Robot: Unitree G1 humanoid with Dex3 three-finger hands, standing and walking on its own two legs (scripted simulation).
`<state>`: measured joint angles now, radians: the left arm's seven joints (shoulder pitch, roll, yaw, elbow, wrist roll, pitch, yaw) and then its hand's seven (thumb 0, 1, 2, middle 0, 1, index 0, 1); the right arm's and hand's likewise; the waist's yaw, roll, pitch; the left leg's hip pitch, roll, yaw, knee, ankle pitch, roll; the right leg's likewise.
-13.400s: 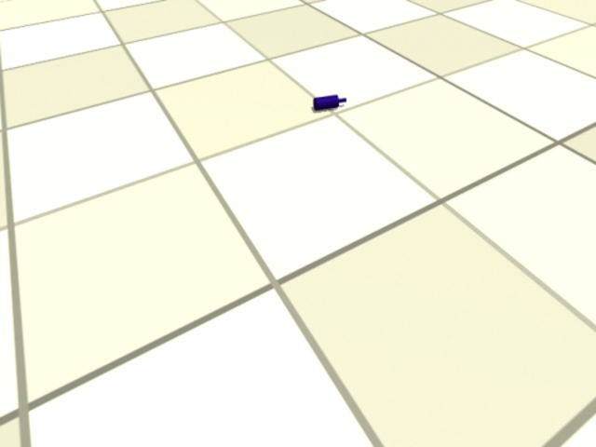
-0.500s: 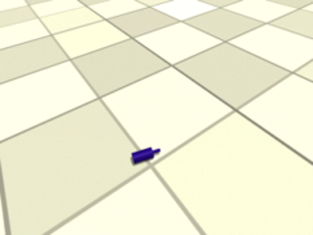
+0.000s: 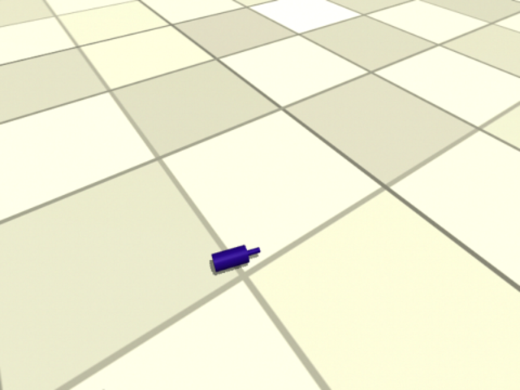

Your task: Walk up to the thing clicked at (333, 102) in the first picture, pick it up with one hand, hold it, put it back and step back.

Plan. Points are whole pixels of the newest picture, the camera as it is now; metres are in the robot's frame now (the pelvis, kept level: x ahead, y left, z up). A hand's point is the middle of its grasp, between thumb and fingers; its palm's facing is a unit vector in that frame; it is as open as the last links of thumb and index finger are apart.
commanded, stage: walk up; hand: left
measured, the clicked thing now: (237, 256) +0.76 +0.15 -0.73
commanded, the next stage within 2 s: stand in 0.22 s
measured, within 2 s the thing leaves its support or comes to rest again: neither
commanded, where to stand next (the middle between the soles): +0.33 -0.01 m, yaw -2 degrees
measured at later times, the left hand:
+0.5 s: hand out of the picture +0.07 +0.25 -0.15, palm faces -0.02 -0.94 -0.33, open 7.4 cm
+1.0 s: hand out of the picture +0.05 +0.25 -0.15, palm faces -0.06 -0.94 -0.33, open 7.4 cm
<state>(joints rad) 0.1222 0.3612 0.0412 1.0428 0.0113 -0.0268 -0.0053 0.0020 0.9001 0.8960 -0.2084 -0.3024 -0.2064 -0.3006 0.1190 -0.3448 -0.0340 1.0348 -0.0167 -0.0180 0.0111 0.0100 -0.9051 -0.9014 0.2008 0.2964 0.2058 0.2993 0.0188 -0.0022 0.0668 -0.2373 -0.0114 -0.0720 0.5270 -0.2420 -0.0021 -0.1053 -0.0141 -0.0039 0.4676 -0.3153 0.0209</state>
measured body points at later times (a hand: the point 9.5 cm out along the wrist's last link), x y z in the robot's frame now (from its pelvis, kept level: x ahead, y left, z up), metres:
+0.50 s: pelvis -0.01 +0.00 +0.01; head +0.00 +0.00 +0.46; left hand +0.07 +0.30 -0.12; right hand +0.10 -0.29 -0.12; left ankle +0.03 +0.12 -0.74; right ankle -0.04 -0.14 -0.74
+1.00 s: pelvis -0.02 +0.00 +0.01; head -0.01 +0.00 +0.46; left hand +0.05 +0.30 -0.13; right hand +0.03 -0.31 -0.12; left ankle +0.03 +0.12 -0.74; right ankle -0.04 -0.14 -0.74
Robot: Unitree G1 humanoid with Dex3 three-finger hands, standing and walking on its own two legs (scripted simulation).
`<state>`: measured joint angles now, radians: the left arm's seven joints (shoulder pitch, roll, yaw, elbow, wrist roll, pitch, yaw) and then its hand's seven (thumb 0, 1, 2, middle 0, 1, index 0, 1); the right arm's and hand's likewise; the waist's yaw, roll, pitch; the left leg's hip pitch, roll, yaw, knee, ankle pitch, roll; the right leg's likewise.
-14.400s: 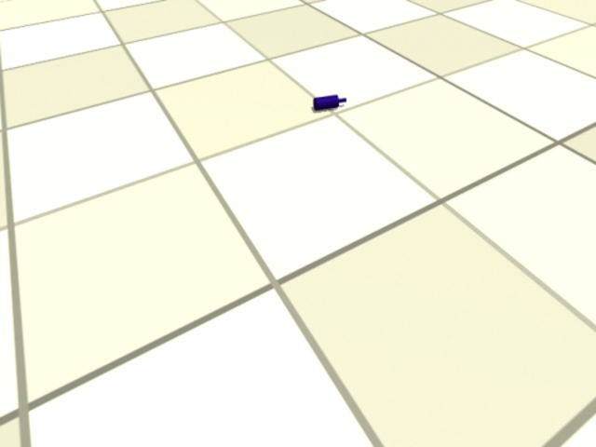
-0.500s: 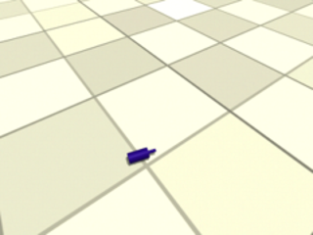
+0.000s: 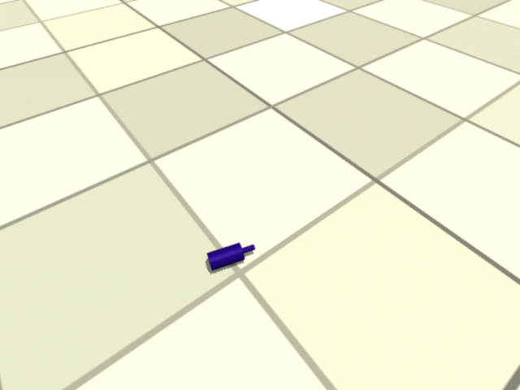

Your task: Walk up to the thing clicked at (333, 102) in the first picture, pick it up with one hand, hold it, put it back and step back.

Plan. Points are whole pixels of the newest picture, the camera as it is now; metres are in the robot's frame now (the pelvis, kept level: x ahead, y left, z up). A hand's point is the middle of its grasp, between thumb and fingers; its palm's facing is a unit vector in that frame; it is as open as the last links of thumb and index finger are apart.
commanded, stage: stand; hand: left
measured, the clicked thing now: (232, 254) +0.78 +0.17 -0.74
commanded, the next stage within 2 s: walk up in 0.22 s
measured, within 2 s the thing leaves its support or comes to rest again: neither
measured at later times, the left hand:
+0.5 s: hand out of the picture +0.08 +0.31 -0.18, palm faces +0.00 -0.93 -0.35, open 7.4 cm
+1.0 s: hand (139, 298) +0.32 +0.27 -0.14, palm faces -0.01 -0.92 -0.39, open 7.4 cm
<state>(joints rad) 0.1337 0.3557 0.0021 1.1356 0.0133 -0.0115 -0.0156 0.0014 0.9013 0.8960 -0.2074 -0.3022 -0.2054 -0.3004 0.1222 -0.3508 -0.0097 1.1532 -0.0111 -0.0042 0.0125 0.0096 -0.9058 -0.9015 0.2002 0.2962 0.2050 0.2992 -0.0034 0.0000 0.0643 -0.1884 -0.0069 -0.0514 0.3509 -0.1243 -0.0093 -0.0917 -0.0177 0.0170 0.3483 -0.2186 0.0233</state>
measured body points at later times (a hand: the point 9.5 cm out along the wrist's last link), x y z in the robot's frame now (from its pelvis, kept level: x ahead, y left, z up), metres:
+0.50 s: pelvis +0.06 +0.03 -0.02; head +0.08 +0.05 +0.43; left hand +0.08 +0.36 -0.15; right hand +0.15 -0.30 -0.12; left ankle +0.12 +0.14 -0.75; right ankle -0.01 -0.13 -0.73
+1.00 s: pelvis +0.23 +0.01 -0.02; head +0.25 -0.02 +0.43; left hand +0.32 +0.32 -0.11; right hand +0.28 -0.31 -0.15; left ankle +0.18 +0.13 -0.68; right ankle +0.29 -0.11 -0.75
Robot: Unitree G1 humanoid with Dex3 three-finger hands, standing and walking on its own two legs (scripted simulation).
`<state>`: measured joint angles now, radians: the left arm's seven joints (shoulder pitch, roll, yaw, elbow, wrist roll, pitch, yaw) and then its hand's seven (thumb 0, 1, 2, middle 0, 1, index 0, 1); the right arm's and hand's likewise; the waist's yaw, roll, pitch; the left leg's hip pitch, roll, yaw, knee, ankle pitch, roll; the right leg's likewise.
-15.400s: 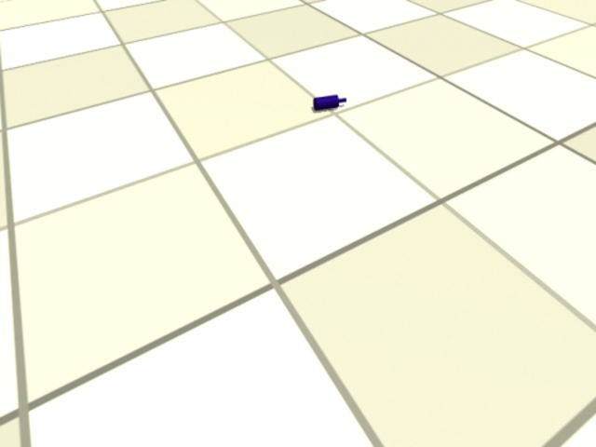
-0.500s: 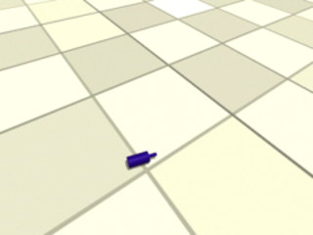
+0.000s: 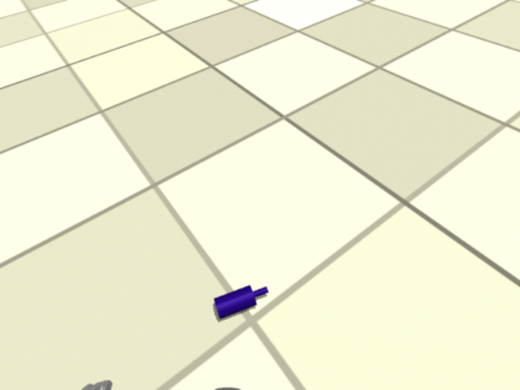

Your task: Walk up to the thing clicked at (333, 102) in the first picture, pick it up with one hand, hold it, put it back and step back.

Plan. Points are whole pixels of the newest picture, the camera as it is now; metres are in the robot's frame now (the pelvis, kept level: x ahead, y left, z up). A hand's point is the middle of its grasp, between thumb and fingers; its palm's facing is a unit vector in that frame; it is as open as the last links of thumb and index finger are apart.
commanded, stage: walk up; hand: left
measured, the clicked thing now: (242, 298) +0.55 +0.16 -0.72
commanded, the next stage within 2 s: none
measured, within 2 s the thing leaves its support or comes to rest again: neither
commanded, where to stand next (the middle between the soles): +0.12 -0.01 m, yaw -2 degrees
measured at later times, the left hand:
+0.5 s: hand out of the picture +0.11 +0.27 -0.15, palm faces -0.03 -0.94 -0.34, open 7.4 cm
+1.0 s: hand out of the picture +0.13 +0.27 -0.14, palm faces -0.04 -0.95 -0.31, open 7.4 cm
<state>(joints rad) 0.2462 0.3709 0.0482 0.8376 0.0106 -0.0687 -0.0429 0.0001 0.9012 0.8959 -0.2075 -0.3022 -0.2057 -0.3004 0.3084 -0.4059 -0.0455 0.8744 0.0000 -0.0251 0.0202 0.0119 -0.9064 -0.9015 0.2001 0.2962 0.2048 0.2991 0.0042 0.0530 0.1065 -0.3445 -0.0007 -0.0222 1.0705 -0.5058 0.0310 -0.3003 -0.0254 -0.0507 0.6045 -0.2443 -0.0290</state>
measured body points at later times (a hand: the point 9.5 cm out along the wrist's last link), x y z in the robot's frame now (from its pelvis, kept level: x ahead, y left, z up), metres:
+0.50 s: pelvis +0.04 +0.01 +0.00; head +0.07 +0.02 +0.45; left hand +0.11 +0.32 -0.13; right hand +0.17 -0.29 -0.11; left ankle +0.10 +0.14 -0.73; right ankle +0.04 -0.12 -0.73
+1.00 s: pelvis +0.04 +0.02 +0.02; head +0.04 +0.03 +0.47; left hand +0.13 +0.32 -0.12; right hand +0.11 -0.29 -0.11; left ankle +0.10 +0.14 -0.73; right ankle +0.04 -0.12 -0.73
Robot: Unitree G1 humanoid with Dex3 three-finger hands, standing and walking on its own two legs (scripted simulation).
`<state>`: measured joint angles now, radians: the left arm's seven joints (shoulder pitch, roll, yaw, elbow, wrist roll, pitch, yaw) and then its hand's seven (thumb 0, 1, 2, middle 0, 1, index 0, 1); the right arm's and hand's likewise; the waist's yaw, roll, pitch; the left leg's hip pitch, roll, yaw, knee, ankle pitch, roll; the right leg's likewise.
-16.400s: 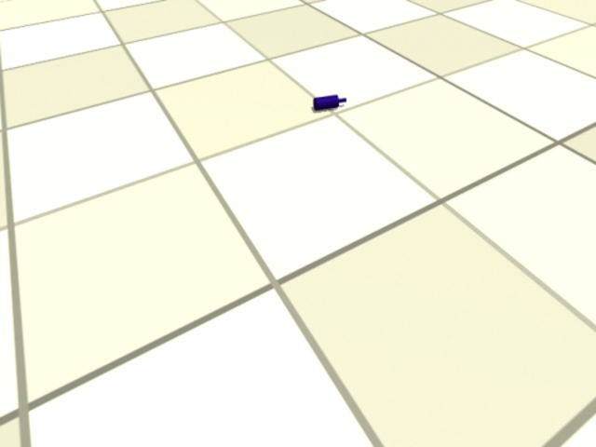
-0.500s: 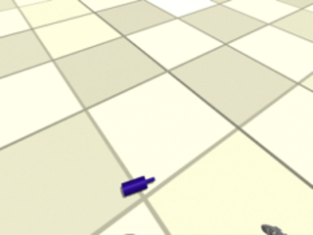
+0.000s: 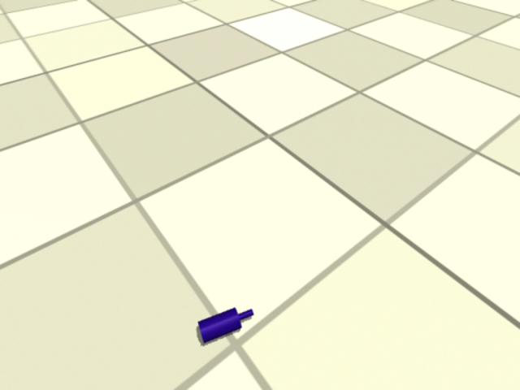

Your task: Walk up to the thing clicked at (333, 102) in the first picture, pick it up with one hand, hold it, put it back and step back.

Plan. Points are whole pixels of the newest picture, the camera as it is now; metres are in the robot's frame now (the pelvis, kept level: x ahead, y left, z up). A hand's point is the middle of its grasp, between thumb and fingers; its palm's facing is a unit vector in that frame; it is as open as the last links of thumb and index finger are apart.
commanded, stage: walk up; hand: left
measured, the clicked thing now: (227, 321) +0.51 +0.15 -0.74
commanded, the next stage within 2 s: none
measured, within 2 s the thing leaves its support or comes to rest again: neither
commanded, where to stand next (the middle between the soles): +0.08 -0.03 m, yaw +0 degrees
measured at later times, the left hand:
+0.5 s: hand out of the picture +0.07 +0.25 -0.16, palm faces -0.03 -0.94 -0.33, open 7.4 cm
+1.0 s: hand (137, 382) +0.18 +0.24 -0.18, palm faces +0.02 -0.93 -0.37, open 7.4 cm
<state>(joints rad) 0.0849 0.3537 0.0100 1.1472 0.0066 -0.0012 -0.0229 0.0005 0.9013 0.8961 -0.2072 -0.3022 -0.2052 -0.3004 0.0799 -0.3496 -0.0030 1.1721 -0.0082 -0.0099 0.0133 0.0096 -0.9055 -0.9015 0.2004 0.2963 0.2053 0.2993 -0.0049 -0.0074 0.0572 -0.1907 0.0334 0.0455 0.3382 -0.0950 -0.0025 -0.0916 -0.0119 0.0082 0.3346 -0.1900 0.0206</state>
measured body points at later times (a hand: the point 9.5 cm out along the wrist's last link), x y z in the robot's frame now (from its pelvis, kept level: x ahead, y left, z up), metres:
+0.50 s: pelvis +0.02 -0.01 +0.00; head +0.03 -0.01 +0.45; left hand +0.07 +0.30 -0.13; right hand +0.10 -0.31 -0.13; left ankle +0.06 +0.12 -0.74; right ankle +0.00 -0.13 -0.74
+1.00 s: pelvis +0.09 -0.02 -0.02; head +0.16 -0.01 +0.42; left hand +0.18 +0.29 -0.15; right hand +0.20 -0.32 -0.14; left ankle +0.16 +0.10 -0.75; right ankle +0.03 -0.15 -0.70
